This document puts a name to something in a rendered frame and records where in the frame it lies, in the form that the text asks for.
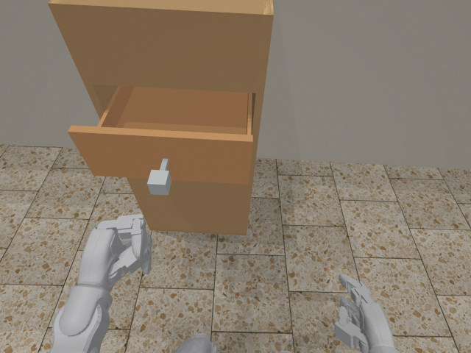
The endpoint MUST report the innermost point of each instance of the handle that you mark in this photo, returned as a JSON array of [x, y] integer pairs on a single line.
[[159, 181]]

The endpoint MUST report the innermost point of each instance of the left robot hand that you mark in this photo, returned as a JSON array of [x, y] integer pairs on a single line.
[[98, 264]]

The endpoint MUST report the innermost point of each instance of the robot left shin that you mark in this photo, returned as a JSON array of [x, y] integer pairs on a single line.
[[200, 335]]

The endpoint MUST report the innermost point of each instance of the robot left forearm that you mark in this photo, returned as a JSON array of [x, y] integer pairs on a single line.
[[81, 324]]

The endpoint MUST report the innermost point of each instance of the cabinet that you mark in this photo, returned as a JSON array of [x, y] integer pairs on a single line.
[[218, 45]]

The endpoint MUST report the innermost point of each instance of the drawer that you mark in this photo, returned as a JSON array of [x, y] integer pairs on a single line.
[[205, 134]]

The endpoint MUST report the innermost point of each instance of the robot left thigh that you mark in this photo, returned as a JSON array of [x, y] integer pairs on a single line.
[[197, 345]]

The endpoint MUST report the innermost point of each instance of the right robot hand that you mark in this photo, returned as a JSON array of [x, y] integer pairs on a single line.
[[369, 327]]

